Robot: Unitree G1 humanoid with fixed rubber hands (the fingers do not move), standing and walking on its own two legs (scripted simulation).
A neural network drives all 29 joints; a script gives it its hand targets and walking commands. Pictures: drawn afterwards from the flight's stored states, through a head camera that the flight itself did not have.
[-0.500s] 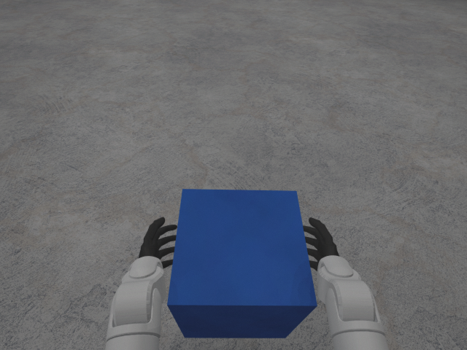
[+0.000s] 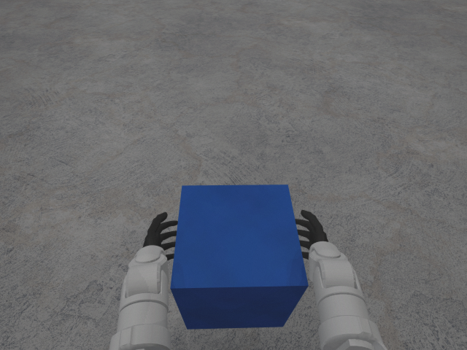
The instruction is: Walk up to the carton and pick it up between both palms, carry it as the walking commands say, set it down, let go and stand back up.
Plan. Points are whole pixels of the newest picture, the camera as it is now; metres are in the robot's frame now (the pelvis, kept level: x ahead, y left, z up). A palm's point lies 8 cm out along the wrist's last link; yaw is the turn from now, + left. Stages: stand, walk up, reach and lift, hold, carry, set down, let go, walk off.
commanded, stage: set down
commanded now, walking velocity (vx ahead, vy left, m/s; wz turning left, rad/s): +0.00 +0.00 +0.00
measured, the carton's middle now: (235, 260) +0.33 +0.02 -0.07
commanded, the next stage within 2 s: none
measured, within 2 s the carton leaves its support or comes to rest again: neither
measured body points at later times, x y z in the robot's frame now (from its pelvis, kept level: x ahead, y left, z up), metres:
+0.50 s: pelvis -0.02 +0.00 -0.04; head +0.11 +0.01 +0.39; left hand +0.33 +0.18 -0.10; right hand +0.35 -0.12 -0.10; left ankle +0.05 +0.11 -0.73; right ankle +0.02 -0.10 -0.73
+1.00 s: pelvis -0.04 +0.00 -0.12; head +0.15 +0.02 +0.29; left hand +0.36 +0.18 -0.19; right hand +0.38 -0.12 -0.18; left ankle +0.05 +0.11 -0.73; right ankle +0.02 -0.10 -0.73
